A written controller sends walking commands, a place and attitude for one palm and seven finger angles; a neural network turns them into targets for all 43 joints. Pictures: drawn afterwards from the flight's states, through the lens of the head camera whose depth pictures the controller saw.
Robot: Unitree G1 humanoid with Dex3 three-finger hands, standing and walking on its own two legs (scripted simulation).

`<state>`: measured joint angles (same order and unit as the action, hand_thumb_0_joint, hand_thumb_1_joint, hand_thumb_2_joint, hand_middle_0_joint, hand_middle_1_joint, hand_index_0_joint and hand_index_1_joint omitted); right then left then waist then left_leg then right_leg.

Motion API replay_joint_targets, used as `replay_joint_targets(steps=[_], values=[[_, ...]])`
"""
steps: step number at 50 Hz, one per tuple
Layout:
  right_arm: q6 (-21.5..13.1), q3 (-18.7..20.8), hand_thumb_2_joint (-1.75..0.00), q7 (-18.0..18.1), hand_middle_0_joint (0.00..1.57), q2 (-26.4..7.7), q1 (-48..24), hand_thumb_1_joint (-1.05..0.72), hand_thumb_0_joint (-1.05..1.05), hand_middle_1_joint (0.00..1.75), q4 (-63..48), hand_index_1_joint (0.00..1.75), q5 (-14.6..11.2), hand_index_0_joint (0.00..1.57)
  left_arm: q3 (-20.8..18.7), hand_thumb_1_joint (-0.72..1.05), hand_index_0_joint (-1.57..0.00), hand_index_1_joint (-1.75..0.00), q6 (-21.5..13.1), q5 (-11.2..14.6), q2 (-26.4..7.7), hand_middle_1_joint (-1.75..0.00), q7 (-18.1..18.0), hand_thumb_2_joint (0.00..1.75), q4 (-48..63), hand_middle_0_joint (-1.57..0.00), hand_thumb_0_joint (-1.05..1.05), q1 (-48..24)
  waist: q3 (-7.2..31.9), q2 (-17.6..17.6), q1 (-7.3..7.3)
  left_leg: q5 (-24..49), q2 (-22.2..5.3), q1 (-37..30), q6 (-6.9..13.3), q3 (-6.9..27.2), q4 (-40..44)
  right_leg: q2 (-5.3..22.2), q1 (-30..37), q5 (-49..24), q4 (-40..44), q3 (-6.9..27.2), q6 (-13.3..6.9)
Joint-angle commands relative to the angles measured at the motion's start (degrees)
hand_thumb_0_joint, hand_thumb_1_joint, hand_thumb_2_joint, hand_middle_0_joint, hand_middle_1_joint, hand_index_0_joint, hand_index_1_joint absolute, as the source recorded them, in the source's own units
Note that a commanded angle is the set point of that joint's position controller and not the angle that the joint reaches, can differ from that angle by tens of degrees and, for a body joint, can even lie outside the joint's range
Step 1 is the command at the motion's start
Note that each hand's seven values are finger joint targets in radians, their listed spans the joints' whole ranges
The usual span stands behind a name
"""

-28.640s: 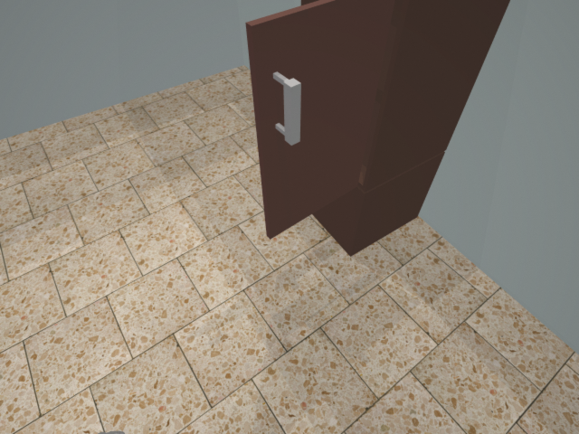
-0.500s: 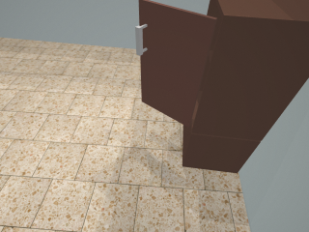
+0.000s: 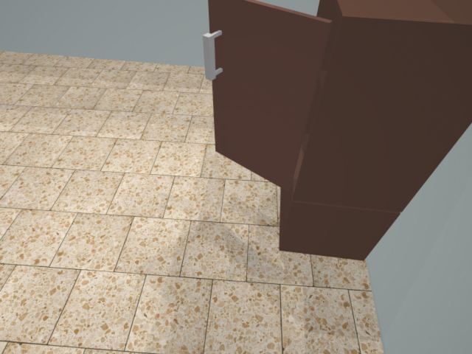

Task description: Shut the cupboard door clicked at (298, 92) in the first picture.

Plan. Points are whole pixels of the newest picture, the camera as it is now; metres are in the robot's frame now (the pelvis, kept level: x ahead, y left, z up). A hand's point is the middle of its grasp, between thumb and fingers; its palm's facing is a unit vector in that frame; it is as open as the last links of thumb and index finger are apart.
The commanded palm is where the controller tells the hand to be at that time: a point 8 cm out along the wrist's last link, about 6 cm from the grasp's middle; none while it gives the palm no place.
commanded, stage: walk to a spot facing it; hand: left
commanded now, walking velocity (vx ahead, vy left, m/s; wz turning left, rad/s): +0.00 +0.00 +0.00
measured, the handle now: (214, 55) +0.89 +0.11 +0.08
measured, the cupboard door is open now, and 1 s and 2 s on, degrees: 60 60 60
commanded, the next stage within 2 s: none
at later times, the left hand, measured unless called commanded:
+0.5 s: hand out of the picture +0.01 +0.21 -0.21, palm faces +0.23 -0.95 -0.20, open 7.4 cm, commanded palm none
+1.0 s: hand out of the picture -0.01 +0.19 -0.16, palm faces +0.45 -0.84 -0.31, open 7.4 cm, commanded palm none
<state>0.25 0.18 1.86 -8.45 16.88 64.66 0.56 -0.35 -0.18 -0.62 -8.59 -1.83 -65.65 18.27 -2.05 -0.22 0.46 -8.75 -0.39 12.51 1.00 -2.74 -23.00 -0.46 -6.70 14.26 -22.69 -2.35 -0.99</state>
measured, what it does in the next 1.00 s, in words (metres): steps on the spot, turning left: right foot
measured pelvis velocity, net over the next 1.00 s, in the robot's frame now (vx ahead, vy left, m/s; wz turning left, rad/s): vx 0.01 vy -0.04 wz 0.51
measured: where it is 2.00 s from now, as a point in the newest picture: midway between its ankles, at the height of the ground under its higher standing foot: outside the picture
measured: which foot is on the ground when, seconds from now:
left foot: down 0.00-0.88, up 0.90-1.00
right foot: down 0.00-0.44, up 0.46-0.86, down 0.88-1.00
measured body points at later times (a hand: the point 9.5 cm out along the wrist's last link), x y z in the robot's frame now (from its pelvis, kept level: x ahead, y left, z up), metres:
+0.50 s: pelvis +0.01 +0.02 -0.02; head +0.04 +0.05 +0.42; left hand +0.00 +0.26 -0.19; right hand +0.06 -0.22 -0.17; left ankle +0.03 +0.10 -0.74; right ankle -0.03 -0.11 -0.71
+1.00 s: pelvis +0.01 -0.04 -0.01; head +0.07 -0.04 +0.44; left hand -0.03 +0.23 -0.13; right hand +0.20 -0.26 -0.16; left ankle -0.03 +0.07 -0.67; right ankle +0.05 -0.16 -0.74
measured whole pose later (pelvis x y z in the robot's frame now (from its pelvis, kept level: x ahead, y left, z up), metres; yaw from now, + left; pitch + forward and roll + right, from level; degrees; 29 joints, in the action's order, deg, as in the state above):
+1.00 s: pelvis +0.01 -0.04 -0.01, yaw +29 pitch +1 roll +1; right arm 4.2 5.8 -1.0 -15.8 10.9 52.3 1.4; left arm -2.7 1.9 -1.6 -12.1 -1.7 -50.1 10.3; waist -5.5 -2.2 2.0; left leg -24.2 3.6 32.4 -2.6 3.0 -61.8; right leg 2.6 -13.5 17.3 -29.7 -3.1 0.0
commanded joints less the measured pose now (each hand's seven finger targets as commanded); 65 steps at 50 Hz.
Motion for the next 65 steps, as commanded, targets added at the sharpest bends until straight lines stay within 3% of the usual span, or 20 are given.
replay_joint_targets(steps=[1, 10, 19, 20, 22, 23, 25, 28, 37, 41, 42, 44, 46, 49, 55, 58, 60, 62, 63, 65], values=[[-0.43, 0.97, -0.9, 0.47, 0.2, -6.01, 2.89, -0.9, 0.0, 0.3, -1.39, 0.3, 0.11, 0.2, -0.95, 0.9, -0.2, -0.3, -0.75, -0.02, -5.88, -0.3, -0.44, 0.9, 0.67, -0.2, 0.0, 3.99, -3.13, -0.14, 0.05, 1.65, -5.42, -2.88, 0.7, 5.63, 3.89, 5.83, -6.0, -1.6, 6.53, 5.48, -1.42], [0.6, 1.26, -0.9, 0.12, 0.2, -5.55, 1.65, -0.9, 0.0, 0.3, -2.9, 0.3, 0.22, 0.2, -2.3, 0.9, -0.2, -0.3, 0.21, -0.07, -6.93, -0.3, -0.78, 0.9, 2.31, -0.2, 0.0, 3.46, -3.71, 0.52, -0.37, 4.1, -4.09, 2.81, 0.38, 5.91, -1.02, 8.04, -3.89, -2.56, 2.68, 3.27, -1.54], [1.97, 3.36, -0.9, -1.37, 0.2, -5.66, -1.52, -0.9, 0.0, 0.3, -8.72, 0.3, 0.38, 0.2, -5.37, 0.9, -0.2, -0.3, 0.79, -1.24, -11.24, -0.3, -1.1, 0.9, 9.28, -0.2, 0.0, -2.75, -3.8, 6.51, 0.44, -14.3, -3.67, 10.37, -1.56, 1.04, -18.27, 21.09, -3.72, -20.04, -3.09, 1.66, -8.21], [1.7, 3.31, -0.9, -1.5, 0.2, -6.47, 0.31, -0.9, 0.0, 0.3, -8.62, 0.3, 0.42, 0.2, -5.5, 0.9, -0.2, -0.3, 0.86, -0.99, -11.51, -0.3, -0.93, 0.9, 9.79, -0.2, 0.0, -2.93, -2.03, 3.18, 1.16, -3.85, -4.46, 5.82, -0.93, 2.25, -11.87, 18.94, -5.05, -19.42, -8.93, -1.8, -5.26], [0.84, 4.21, -0.9, -0.79, 0.2, -12.87, 5.89, -0.9, 0.0, 0.3, -8.35, 0.3, 1.33, 0.2, -4.96, 0.9, -0.2, -0.3, 1.43, 0.21, -7.5, -0.3, -0.61, 0.9, 12.42, -0.2, 0.0, -1.51, 1.42, -20.4, 2.22, 35.72, -18.57, -5.03, 9.02, 28.44, 1.28, 3.92, -19.14, 18.4, -31.41, -7.0, 3.57], [1.22, 4.52, -0.9, -0.32, 0.2, -14.04, 7.59, -0.9, 0.0, 0.3, -7.29, 0.3, 1.33, 0.2, -4.32, 0.9, -0.2, -0.3, 1.79, -0.26, -8.68, -0.3, -0.74, 0.9, 13.77, -0.2, 0.0, -5.11, 1.71, -15.3, 3.56, 26.28, -20.29, -4.24, 11.76, 29.26, 3.98, 3.4, -19.89, 23.4, -38.74, -0.55, 2.42], [1.23, 4.6, -0.9, 0.1, 0.2, -13.29, 4.44, -0.9, 0.0, 0.3, -9.1, 0.3, 1.42, 0.2, -5.15, 0.9, -0.2, -0.3, 2.45, -0.78, -8.95, -0.3, -0.48, 0.9, 14.26, -0.2, 0.0, -7.91, 1.47, -11.27, 2.68, 6.35, -17.38, -0.46, 8.35, 29.34, 7.04, 4.87, -23.39, 15.99, -43.24, 3.45, 2.37], [0.5, 4.57, -0.9, 0.34, 0.2, -13.49, 0.86, -0.9, 0.0, 0.3, -11.23, 0.3, 1.32, 0.2, -5.21, 0.9, -0.2, -0.3, 1.62, -0.98, -8.84, -0.3, 0.47, 0.9, 14.66, -0.2, 0.0, -8.08, 3.33, -2.14, 1.17, 3.17, -13.35, -2.14, 7.34, 25.24, 6.71, 4.34, -25.09, 7.62, -42.65, 4.2, 3.74], [1.72, 6.22, -0.9, -0.64, 0.2, -15.71, -1.66, -0.9, 0.0, 0.3, -13.65, 0.3, 1.55, 0.2, -4.64, 0.9, -0.2, -0.3, 1.96, -0.82, -8.82, -0.3, 0.55, 0.9, 18.57, -0.2, 0.0, -9.54, 5.26, -9.9, 1.81, 2.21, -9.47, -1.38, 7.93, 25.72, 5.0, 0.88, -18.43, 10.76, -23.75, 2.35, 4.71], [2.42, 6.7, -0.9, -1.04, 0.2, -15.27, -5.91, -0.9, 0.0, 0.3, -15.98, 0.3, 0.98, 0.2, -5.18, 0.9, -0.2, -0.3, 1.69, -0.43, -10.85, -0.3, 0.22, 0.9, 17.46, -0.2, 0.0, -2.73, 6.22, -9.43, -1.52, -2.33, -4.84, 8.06, 4.49, 25.06, 1.85, -1.27, -2.88, 3.26, -6.16, 0.79, 3.85], [2.64, 6.69, -0.9, -1.32, 0.2, -13.62, -6.66, -0.9, 0.0, 0.3, -16.66, 0.3, 0.55, 0.2, -5.74, 0.9, -0.2, -0.3, 1.41, -0.66, -12.88, -0.3, 0.0, 0.9, 17.14, -0.2, 0.0, -0.74, 5.56, -5.26, -2.55, -9.4, -1.69, 14.9, 1.86, 22.75, -0.95, 2.18, 3.37, 3.06, 1.07, 3.56, 2.52], [2.34, 6.56, -0.9, -1.81, 0.2, -9.96, -7.09, -0.9, 0.0, 0.3, -18.08, 0.3, 0.5, 0.2, -6.54, 0.9, -0.2, -0.3, 0.99, -1.71, -19.78, -0.3, -0.68, 0.9, 19.09, -0.2, 0.0, -3.83, 1.79, 15.03, -2.97, -23.77, 7.08, 26.15, -3.65, 7.31, -31.64, 27.81, -0.22, 11.0, 13.08, 28.91, -8.11], [2.92, 6.63, -0.9, -2.71, 0.2, -10.85, -4.21, -0.9, 0.0, 0.3, -17.05, 0.3, 1.28, 0.2, -5.2, 0.9, -0.2, -0.3, 0.55, -1.23, -14.91, -0.3, -0.8, 0.9, 20.97, -0.2, 0.0, -11.61, -0.64, 7.43, 2.04, -18.76, 2.25, 22.81, -2.73, 8.77, -44.89, 22.79, -8.9, 6.29, 9.71, 18.41, -8.24], [2.96, 5.85, -0.9, -3.35, 0.2, -9.92, -4.61, -0.9, 0.0, 0.3, -16.91, 0.3, 0.67, 0.2, -4.63, 0.9, -0.2, -0.3, -0.2, -0.96, -12.82, -0.3, -0.74, 0.9, 20.65, -0.2, 0.0, -10.53, 0.72, 11.54, 2.21, -15.32, -0.01, 22.57, -4.37, 4.36, -44.42, 17.76, -1.79, -21.91, 1.45, 5.67, -6.72], [2.9, 4.2, -0.9, -3.72, 0.2, -8.05, -12.27, -0.9, 0.0, 0.3, -19.21, 0.3, 0.24, 0.2, -5.92, 0.9, -0.2, -0.3, 0.06, -1.25, -16.27, -0.3, -0.51, 0.9, 18.14, -0.2, 0.0, -0.71, 1.9, 11.7, -2.75, -17.12, 0.42, 16.16, -3.99, -1.96, -25.87, 19.12, 4.59, -34.84, -3.56, 1.25, -5.37], [2.38, 4.19, -0.9, -3.65, 0.2, -8.34, -11.08, -0.9, 0.0, 0.3, -19.25, 0.3, 0.08, 0.2, -6.4, 0.9, -0.2, -0.3, 0.18, -1.39, -16.65, -0.3, -0.3, 0.9, 17.68, -0.2, 0.0, -0.37, 3.25, 13.21, -2.22, -15.03, 0.83, 10.91, -3.0, -3.2, -16.36, 19.81, 4.6, -35.21, -7.04, -0.11, -4.33], [1.63, 4.68, -0.9, -3.51, 0.2, -10.87, -5.15, -0.9, 0.0, 0.3, -17.55, 0.3, 0.4, 0.2, -6.42, 0.9, -0.2, -0.3, 0.36, -0.67, -16.17, -0.3, -0.12, 0.9, 18.12, -0.2, 0.0, -1.41, 6.7, 8.16, 1.28, -2.41, 0.48, -2.42, -2.04, -1.51, -3.08, 18.24, -1.39, -29.86, -16.7, -3.87, -0.64], [1.23, 7.39, -0.9, -2.45, 0.2, -21.44, 2.46, -0.9, 0.0, 0.3, -15.84, 0.3, 0.63, 0.2, -4.29, 0.9, -0.2, -0.3, 0.9, -0.16, -9.49, -0.3, 0.26, 0.9, 21.93, -0.2, 0.0, -3.95, 11.38, -19.76, 5.35, 41.65, -22.89, -18.89, 10.43, 27.49, -0.53, 6.49, -26.68, 24.97, -38.85, -4.97, 5.78], [1.79, 6.99, -0.9, -2.09, 0.2, -20.65, 4.25, -0.9, 0.0, 0.3, -14.72, 0.3, 0.52, 0.2, -4.11, 0.9, -0.2, -0.3, 1.67, -0.58, -11.3, -0.3, -0.09, 0.9, 23.0, -0.2, 0.0, -7.79, 9.71, -11.84, 6.05, 38.01, -23.08, -15.88, 12.17, 22.94, -1.37, 7.97, -26.42, 23.27, -42.28, 0.58, 4.58], [1.43, 6.24, -0.9, -1.04, 0.2, -17.74, -1.17, -0.9, 0.0, 0.3, -16.46, 0.3, 1.18, 0.2, -4.93, 0.9, -0.2, -0.3, 1.88, -0.69, -10.81, -0.3, 0.07, 0.9, 21.89, -0.2, 0.0, -9.4, 5.95, -12.2, 4.28, 23.23, -17.4, -8.25, 10.61, 20.92, 0.19, 7.74, -26.54, 17.23, -43.01, 1.85, 4.77]])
